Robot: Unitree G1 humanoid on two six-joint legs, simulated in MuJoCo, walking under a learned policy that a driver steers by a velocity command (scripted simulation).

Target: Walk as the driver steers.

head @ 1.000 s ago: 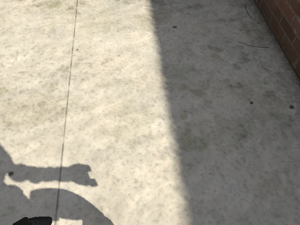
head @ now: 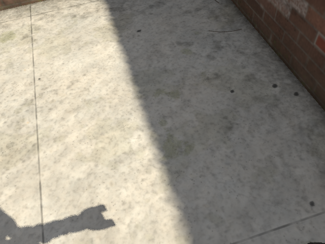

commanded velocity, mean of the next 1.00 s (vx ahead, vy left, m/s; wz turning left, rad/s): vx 0.39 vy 0.00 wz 0.28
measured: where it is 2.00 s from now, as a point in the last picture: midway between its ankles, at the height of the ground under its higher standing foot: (141, 133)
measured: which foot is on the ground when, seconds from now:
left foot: up 0.00-0.58, down 0.60-1.00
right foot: down 0.00-0.60, up 0.62-1.00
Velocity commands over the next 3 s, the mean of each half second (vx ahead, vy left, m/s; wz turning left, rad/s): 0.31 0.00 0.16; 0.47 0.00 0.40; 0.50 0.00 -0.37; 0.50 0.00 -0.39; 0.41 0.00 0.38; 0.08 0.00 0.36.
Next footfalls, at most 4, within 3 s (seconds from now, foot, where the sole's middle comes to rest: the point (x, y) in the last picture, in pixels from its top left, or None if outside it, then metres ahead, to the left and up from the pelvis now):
0.60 left None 0.32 0.19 -0.77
1.10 right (159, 188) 0.69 0.10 -0.77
1.62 left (111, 146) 0.92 0.34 -0.77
2.10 right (168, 107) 1.15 0.05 -0.77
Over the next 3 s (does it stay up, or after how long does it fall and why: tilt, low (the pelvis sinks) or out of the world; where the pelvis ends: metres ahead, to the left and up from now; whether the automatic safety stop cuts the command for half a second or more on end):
stays up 1.28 0.21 0.00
